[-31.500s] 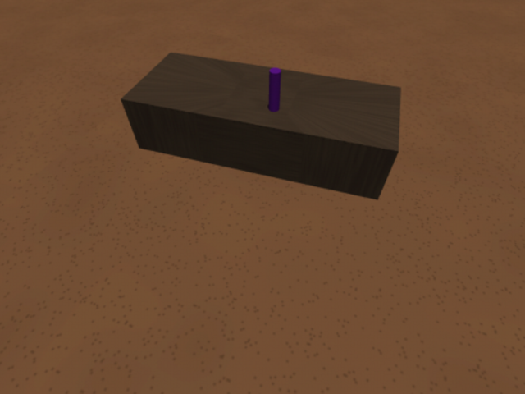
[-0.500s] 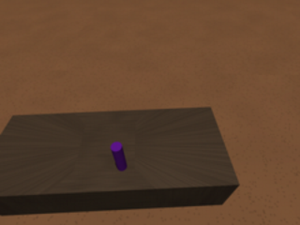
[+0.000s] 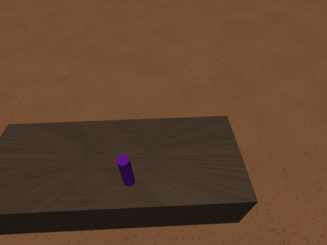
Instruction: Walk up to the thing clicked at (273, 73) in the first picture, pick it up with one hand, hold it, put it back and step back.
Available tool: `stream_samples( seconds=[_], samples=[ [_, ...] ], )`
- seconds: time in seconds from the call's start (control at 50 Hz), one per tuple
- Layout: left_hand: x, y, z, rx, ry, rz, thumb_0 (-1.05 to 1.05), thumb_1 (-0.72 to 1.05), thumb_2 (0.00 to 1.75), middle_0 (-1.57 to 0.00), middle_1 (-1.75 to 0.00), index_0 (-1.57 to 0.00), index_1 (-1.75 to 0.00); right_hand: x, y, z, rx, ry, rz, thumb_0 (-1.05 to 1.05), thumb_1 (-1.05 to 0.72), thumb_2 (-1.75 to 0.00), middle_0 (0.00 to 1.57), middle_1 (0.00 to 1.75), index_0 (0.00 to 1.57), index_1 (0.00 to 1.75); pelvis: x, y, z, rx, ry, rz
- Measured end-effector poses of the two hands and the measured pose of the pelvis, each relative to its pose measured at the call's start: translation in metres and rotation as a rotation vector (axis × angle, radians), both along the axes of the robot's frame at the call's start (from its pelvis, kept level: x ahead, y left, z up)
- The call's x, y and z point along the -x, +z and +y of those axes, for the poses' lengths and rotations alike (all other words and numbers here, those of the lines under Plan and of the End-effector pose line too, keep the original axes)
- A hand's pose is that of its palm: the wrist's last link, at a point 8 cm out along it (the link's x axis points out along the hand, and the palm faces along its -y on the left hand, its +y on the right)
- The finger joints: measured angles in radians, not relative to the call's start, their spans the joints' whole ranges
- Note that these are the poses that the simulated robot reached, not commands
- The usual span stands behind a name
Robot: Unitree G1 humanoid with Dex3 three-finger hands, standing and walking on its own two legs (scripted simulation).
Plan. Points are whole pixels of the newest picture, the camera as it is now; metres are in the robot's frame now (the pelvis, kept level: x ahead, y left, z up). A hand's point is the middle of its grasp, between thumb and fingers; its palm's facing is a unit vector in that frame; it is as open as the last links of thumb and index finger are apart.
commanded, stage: stand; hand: left
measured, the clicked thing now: (126, 171) +0.50 +0.18 -0.35
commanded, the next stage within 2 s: none
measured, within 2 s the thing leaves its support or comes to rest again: neither
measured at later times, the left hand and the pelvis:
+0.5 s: hand out of the picture +0.08 +0.25 -0.16, palm faces -0.02 -0.94 -0.35, open 7.4 cm; pelvis +0.01 +0.00 +0.00, yaw +0 degrees
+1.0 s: hand out of the picture +0.08 +0.24 -0.16, palm faces -0.03 -0.94 -0.34, open 7.4 cm; pelvis +0.01 -0.01 +0.00, yaw +0 degrees
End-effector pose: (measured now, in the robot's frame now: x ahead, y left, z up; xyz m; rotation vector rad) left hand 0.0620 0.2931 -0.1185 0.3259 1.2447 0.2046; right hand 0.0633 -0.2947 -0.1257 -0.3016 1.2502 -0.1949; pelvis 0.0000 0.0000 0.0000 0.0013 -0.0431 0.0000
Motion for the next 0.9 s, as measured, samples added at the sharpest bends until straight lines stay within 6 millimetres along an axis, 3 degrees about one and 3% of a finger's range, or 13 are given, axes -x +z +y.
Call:
stream_samples(
  seconds=[0.16,0.28,0.46,0.9],
  samples=[
    [-0.002,-0.001,-0.001,0.002,0.002,0.007,0.0,0.6,0.83,-0.2,-0.3,-0.2,-0.29,-0.001,0.0,-0.001,-0.002,0.0,0.014,0.0,-0.9,-0.9,0.2,0.29,0.2,0.3,-0.003,0.0,-0.002,0.0,0.001,0.005],
    [-0.005,-0.001,-0.002,0.003,0.005,0.002,0.0,0.81,0.88,-0.2,-0.3,-0.2,-0.3,-0.004,0.0,-0.001,-0.002,0.003,0.01,0.0,-0.9,-0.9,0.2,0.29,0.2,0.3,-0.006,0.0,-0.003,0.0,0.002,0.004],
    [-0.009,0.0,-0.002,0.004,0.004,-0.009,0.01,0.89,0.89,-0.2,-0.3,-0.2,-0.3,-0.011,0.002,-0.002,0.001,0.009,-0.009,0.0,-0.9,-0.9,0.2,0.29,0.2,0.3,-0.007,0.0,-0.003,-0.001,0.0,0.001],
    [-0.008,-0.001,-0.005,0.006,0.004,0.01,0.01,0.91,0.89,-0.2,-0.3,-0.2,-0.3,-0.01,0.001,-0.007,0.0,0.007,0.01,0.0,-0.9,-0.9,0.2,0.29,0.2,0.3,-0.011,0.0,-0.007,-0.002,-0.001,0.008]
  ],
)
